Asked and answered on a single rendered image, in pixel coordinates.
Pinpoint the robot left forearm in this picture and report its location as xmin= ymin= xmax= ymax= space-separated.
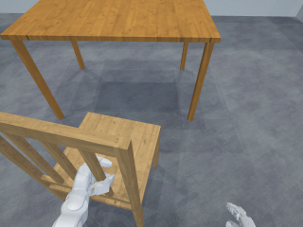
xmin=52 ymin=189 xmax=89 ymax=227

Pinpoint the table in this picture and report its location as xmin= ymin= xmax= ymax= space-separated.
xmin=0 ymin=0 xmax=221 ymax=121

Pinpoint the chair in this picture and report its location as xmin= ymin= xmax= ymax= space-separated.
xmin=0 ymin=112 xmax=161 ymax=227

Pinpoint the robot left hand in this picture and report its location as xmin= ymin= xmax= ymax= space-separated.
xmin=72 ymin=155 xmax=115 ymax=197

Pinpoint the robot right hand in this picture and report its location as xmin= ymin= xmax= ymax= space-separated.
xmin=225 ymin=202 xmax=256 ymax=227

